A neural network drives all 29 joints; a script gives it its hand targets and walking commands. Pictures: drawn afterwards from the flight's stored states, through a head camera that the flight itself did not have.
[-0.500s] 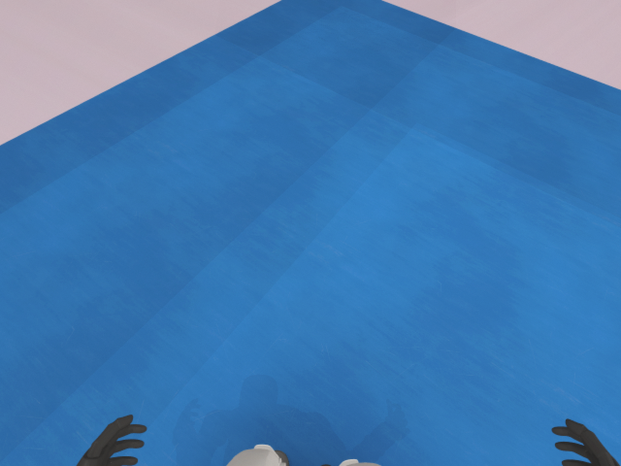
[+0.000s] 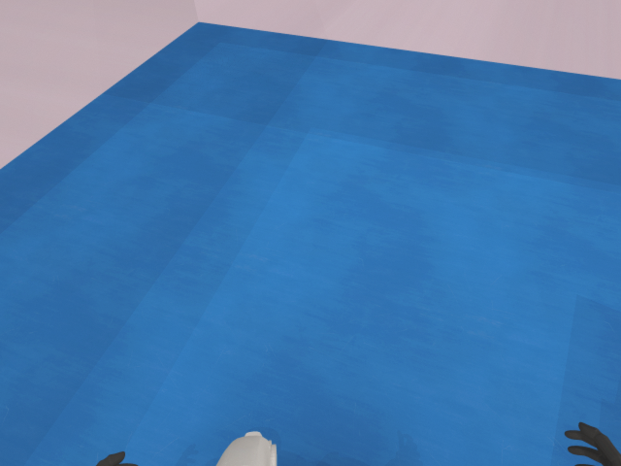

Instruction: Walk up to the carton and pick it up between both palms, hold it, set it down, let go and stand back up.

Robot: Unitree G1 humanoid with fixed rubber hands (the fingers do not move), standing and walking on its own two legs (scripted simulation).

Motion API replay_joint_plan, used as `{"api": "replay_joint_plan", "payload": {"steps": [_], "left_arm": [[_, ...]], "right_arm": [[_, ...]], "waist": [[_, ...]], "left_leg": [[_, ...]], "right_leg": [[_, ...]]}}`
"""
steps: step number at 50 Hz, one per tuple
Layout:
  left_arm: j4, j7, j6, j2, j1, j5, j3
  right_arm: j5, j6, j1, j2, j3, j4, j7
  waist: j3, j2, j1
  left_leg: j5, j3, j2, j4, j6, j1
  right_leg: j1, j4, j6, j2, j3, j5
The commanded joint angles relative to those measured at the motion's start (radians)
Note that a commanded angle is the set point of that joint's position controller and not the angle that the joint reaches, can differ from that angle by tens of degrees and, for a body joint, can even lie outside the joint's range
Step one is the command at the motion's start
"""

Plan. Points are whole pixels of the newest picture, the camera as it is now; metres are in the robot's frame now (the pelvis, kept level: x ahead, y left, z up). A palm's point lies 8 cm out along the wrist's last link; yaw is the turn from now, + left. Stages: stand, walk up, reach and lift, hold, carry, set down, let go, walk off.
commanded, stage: walk up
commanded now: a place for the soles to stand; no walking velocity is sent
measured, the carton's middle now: out of the picture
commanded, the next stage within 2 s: none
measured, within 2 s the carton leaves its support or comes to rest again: neither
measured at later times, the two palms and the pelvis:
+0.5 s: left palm out of the picture +0.13 +0.20 -0.11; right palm out of the picture +0.00 -0.40 -0.01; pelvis -0.03 -0.04 +0.01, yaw -16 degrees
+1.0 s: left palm (285, 386) +0.25 +0.07 -0.08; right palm out of the picture -0.13 -0.43 -0.02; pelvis -0.01 -0.11 +0.02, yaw -37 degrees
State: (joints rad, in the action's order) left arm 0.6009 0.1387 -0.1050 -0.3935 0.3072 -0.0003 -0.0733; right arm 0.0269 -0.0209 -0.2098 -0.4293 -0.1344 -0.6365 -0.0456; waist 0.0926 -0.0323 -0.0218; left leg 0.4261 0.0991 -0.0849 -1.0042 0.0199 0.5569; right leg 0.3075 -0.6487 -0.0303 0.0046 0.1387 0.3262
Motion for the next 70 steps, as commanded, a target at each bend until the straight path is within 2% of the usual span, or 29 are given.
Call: {"api": "replay_joint_plan", "payload": {"steps": [1, 4, 6, 8, 9, 10, 11, 12, 15, 19, 23, 28, 30, 32, 33, 35, 40, 41, 42, 43, 44, 48, 54, 58, 60, 61, 63, 66, 70], "left_arm": [[-0.152, -0.024, 0.012, -0.241, -0.149, -0.082, -0.094], [-0.141, -0.018, 0.034, -0.217, -0.016, -0.075, -0.069], [-0.130, -0.019, 0.035, -0.211, -0.032, -0.072, -0.064], [-0.165, -0.010, 0.036, -0.156, -0.141, -0.059, -0.041], [-0.117, -0.017, 0.036, -0.074, -0.040, -0.070, -0.035], [-0.091, -0.031, 0.023, -0.142, 0.038, -0.095, -0.048], [-0.089, -0.031, 0.025, -0.193, 0.033, -0.099, -0.062], [-0.076, -0.013, 0.023, -0.224, 0.028, -0.092, -0.075], [-0.049, 0.007, 0.035, -0.163, 0.135, -0.079, -0.069], [-0.092, 0.005, 0.038, -0.137, 0.051, -0.075, -0.054], [-0.091, 0.010, 0.040, -0.173, 0.001, -0.064, -0.067], [-0.047, 0.011, 0.054, -0.200, 0.086, -0.055, -0.091], [0.024, -0.010, 0.065, -0.241, 0.229, -0.061, -0.108], [-0.046, -0.027, 0.054, -0.309, 0.123, -0.065, -0.126], [-0.078, -0.023, 0.052, -0.343, 0.037, -0.058, -0.131], [-0.137, -0.020, 0.054, -0.330, -0.089, -0.062, -0.123], [-0.131, -0.018, 0.055, -0.211, -0.103, -0.042, -0.066], [-0.129, -0.019, 0.051, -0.191, -0.145, -0.039, -0.056], [-0.145, -0.027, 0.052, -0.125, -0.152, -0.043, -0.045], [-0.123, -0.037, 0.048, -0.101, -0.070, -0.058, -0.043], [-0.110, -0.042, 0.049, -0.186, -0.047, -0.071, -0.051], [-0.066, -0.011, 0.063, -0.185, 0.033, -0.036, -0.063], [-0.075, -0.019, 0.077, -0.151, 0.004, -0.023, -0.045], [-0.041, -0.039, 0.085, -0.184, 0.033, -0.039, -0.053], [0.025, -0.058, 0.098, -0.247, 0.163, -0.055, -0.084], [0.023, -0.075, 0.098, -0.292, 0.224, -0.056, -0.109], [-0.017, -0.082, 0.092, -0.397, 0.182, -0.023, -0.145], [-0.060, -0.075, 0.101, -0.304, 0.062, -0.029, -0.101], [-0.078, -0.065, 0.096, -0.262, -0.004, -0.035, -0.080]], "right_arm": [[-0.019, 0.039, -0.121, -0.188, -0.043, -0.023, 0.007], [-0.015, 0.065, 0.001, -0.141, -0.035, 0.037, -0.020], [-0.023, 0.072, -0.059, -0.130, -0.026, 0.022, -0.032], [-0.016, 0.087, -0.220, -0.195, -0.048, -0.011, -0.040], [0.002, 0.083, -0.218, -0.262, -0.062, -0.025, -0.045], [0.006, 0.075, -0.142, -0.317, -0.071, 0.006, -0.043], [0.002, 0.078, -0.067, -0.271, -0.060, 0.034, -0.045], [0.001, 0.084, -0.052, -0.237, -0.052, 0.033, -0.045], [-0.003, 0.091, -0.059, -0.175, -0.032, 0.034, -0.036], [0.002, 0.082, -0.057, -0.200, -0.045, 0.041, -0.004], [0.003, 0.089, -0.068, -0.246, -0.069, 0.048, 0.017], [0.023, 0.090, 0.004, -0.255, -0.080, 0.033, 0.027], [0.030, 0.079, 0.051, -0.201, -0.056, 0.039, 0.030], [0.022, 0.065, 0.016, -0.103, -0.008, 0.068, 0.045], [-0.010, 0.081, 0.038, -0.171, -0.027, 0.075, 0.046], [-0.027, 0.099, -0.074, -0.197, -0.038, 0.061, 0.048], [-0.004, 0.116, -0.161, -0.162, -0.033, 0.024, 0.021], [0.000, 0.118, -0.232, -0.153, -0.041, 0.011, 0.012], [0.010, 0.116, -0.320, -0.241, -0.069, -0.013, 0.007], [0.022, 0.113, -0.287, -0.327, -0.086, 0.016, 0.005], [0.018, 0.121, -0.185, -0.332, -0.088, 0.058, 0.006], [0.017, 0.132, -0.132, -0.200, -0.038, 0.080, 0.014], [0.008, 0.109, -0.119, -0.210, -0.048, 0.081, 0.061], [0.008, 0.088, -0.104, -0.227, -0.053, 0.105, 0.076], [0.009, 0.076, -0.104, -0.204, -0.042, 0.106, 0.073], [0.016, 0.077, -0.095, -0.166, -0.022, 0.126, 0.077], [0.009, 0.087, -0.039, -0.153, -0.018, 0.155, 0.085], [-0.005, 0.102, -0.022, -0.194, -0.023, 0.130, 0.084], [-0.015, 0.102, -0.090, -0.158, -0.025, 0.096, 0.069]], "waist": [[-0.035, -0.157, 0.023], [-0.140, -0.227, -0.053], [-0.176, -0.236, -0.027], [-0.197, -0.057, 0.089], [-0.242, 0.194, 0.057], [-0.213, 0.159, 0.041], [-0.125, 0.075, 0.009], [-0.090, 0.008, 0.004], [-0.127, 0.102, -0.009], [-0.132, 0.162, 0.016], [-0.158, 0.204, 0.046], [-0.214, 0.169, -0.009], [-0.187, -0.068, -0.109], [0.087, -0.325, -0.078], [0.140, -0.273, -0.052], [0.033, -0.221, 0.020], [-0.138, -0.192, 0.042], [-0.150, -0.172, 0.094], [-0.169, 0.068, 0.131], [-0.144, 0.193, 0.122], [-0.094, 0.092, 0.079], [-0.080, 0.146, 0.030], [-0.124, 0.213, 0.055], [-0.217, 0.209, 0.054], [-0.293, 0.042, -0.033], [-0.229, -0.086, -0.080], [-0.009, -0.226, -0.045], [0.017, -0.058, -0.010], [-0.044, -0.250, 0.007]], "left_leg": [[-0.062, -0.067, 0.085, -0.036, -0.035, -0.089], [0.055, -0.089, 0.155, 0.307, -0.033, -0.071], [0.047, -0.121, 0.175, 0.443, -0.020, -0.192], [-0.226, -0.266, 0.016, 0.745, 0.004, -0.687], [-0.159, -0.433, -0.222, 0.750, 0.021, -0.862], [-0.037, -0.525, -0.411, 0.787, 0.107, -0.706], [-0.047, -0.474, -0.417, 0.796, 0.121, -0.514], [-0.112, -0.347, -0.326, 0.757, 0.056, -0.435], [-0.337, -0.148, -0.163, 0.679, -0.023, -0.495], [-0.378, -0.081, -0.211, 0.657, 0.028, -0.526], [-0.093, -0.051, -0.241, 0.669, 0.119, -0.475], [-0.044, 0.060, -0.260, 0.563, 0.105, -0.361], [0.157, 0.133, -0.137, 0.249, 0.040, -0.160], [0.235, 0.034, 0.037, -0.137, -0.045, 0.244], [0.163, -0.068, 0.033, -0.111, -0.046, 0.175], [0.155, -0.106, 0.050, 0.043, -0.050, -0.036], [-0.019, -0.089, 0.124, 0.515, -0.008, -0.446], [-0.190, -0.079, 0.102, 0.619, -0.014, -0.712], [-0.072, -0.280, -0.061, 0.741, 0.019, -0.866], [0.088, -0.564, -0.416, 0.801, 0.075, -0.769], [0.166, -0.603, -0.504, 0.821, 0.121, -0.604], [-0.181, -0.129, -0.201, 0.744, -0.021, -0.508], [-0.385, 0.088, -0.157, 0.662, 0.079, -0.606], [-0.532, 0.140, -0.188, 0.466, 0.076, -0.727], [-0.443, 0.182, -0.125, 0.112, 0.045, -0.458], [-0.137, 0.098, -0.089, -0.071, 0.023, -0.136], [0.221, -0.070, 0.036, -0.169, -0.018, 0.177], [0.147, -0.111, 0.016, 0.010, -0.032, 0.066], [0.100, -0.075, 0.083, 0.280, -0.035, -0.136]], "right_leg": [[0.172, 0.380, -0.135, -0.027, 0.256, 0.207], [-0.162, 0.287, -0.209, -0.077, 0.392, -0.289], [-0.123, 0.301, -0.175, -0.086, 0.422, -0.260], [0.297, 0.173, -0.072, 0.003, 0.267, -0.003], [0.464, -0.109, -0.002, 0.120, 0.088, 0.166], [0.527, -0.254, 0.064, 0.068, 0.050, 0.139], [0.465, -0.307, 0.069, 0.013, 0.025, 0.089], [0.378, -0.320, 0.050, -0.022, 0.025, 0.007], [0.316, -0.270, 0.036, -0.005, -0.018, -0.126], [0.322, -0.197, 0.044, -0.060, -0.085, -0.084], [0.240, -0.099, 0.033, -0.106, -0.124, -0.032], [0.027, 0.029, -0.016, -0.104, -0.167, 0.089], [-0.151, 0.165, -0.083, -0.022, -0.087, 0.116], [0.059, 0.403, -0.215, -0.150, 0.473, 0.619], [0.193, 0.523, -0.273, -0.174, 0.596, 0.627], [0.195, 0.431, -0.234, -0.118, 0.464, 0.385], [0.167, 0.279, -0.141, -0.027, 0.317, 0.014], [0.368, 0.227, -0.068, 0.020, 0.208, 0.076], [0.542, 0.011, -0.020, 0.113, 0.080, 0.175], [0.651, -0.265, 0.021, 0.087, 0.002, 0.186], [0.599, -0.369, 0.039, -0.033, 0.009, 0.135], [0.361, -0.300, 0.040, -0.041, -0.063, -0.106], [0.251, -0.069, 0.016, -0.069, -0.186, -0.143], [0.167, 0.113, -0.006, -0.044, -0.245, -0.103], [-0.168, 0.193, -0.059, 0.028, -0.191, -0.051], [-0.315, 0.172, -0.109, -0.034, 0.039, 0.120], [-0.178, 0.340, -0.284, -0.233, 0.598, 0.221], [-0.090, 0.324, -0.224, -0.170, 0.423, 0.044], [-0.014, 0.291, -0.205, -0.070, 0.341, -0.090]]}}
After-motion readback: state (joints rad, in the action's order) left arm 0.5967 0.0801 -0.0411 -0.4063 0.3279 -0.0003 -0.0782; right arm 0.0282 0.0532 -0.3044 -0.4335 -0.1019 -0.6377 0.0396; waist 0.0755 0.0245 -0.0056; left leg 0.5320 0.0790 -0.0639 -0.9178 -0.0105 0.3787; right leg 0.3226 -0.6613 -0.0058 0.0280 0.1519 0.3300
